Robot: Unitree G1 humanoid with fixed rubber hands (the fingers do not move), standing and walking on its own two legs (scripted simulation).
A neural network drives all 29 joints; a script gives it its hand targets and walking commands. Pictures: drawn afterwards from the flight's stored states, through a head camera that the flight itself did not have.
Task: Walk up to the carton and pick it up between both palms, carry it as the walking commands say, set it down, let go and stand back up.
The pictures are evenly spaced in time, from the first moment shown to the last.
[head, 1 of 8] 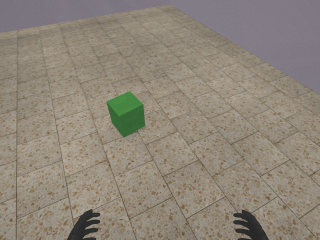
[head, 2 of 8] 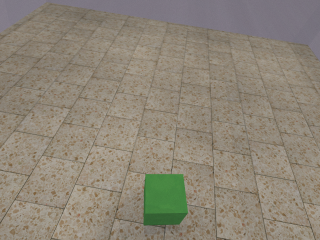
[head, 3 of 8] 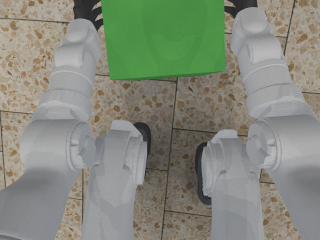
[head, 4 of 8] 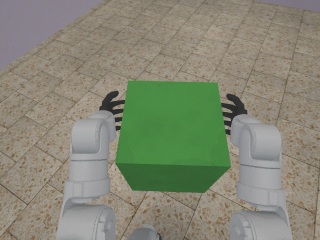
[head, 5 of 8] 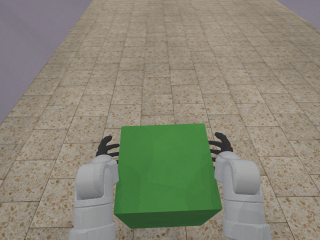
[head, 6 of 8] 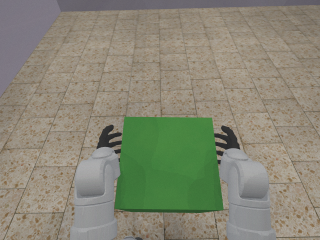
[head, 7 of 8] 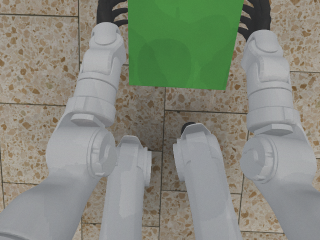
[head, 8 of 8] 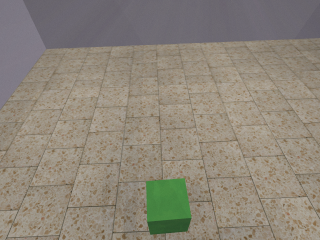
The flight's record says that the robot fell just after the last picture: no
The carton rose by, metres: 0.67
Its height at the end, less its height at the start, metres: +0.00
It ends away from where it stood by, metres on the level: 4.11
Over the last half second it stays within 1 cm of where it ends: yes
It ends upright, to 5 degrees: yes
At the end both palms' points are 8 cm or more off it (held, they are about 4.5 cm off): yes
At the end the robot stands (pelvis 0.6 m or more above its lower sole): yes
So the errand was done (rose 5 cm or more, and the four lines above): yes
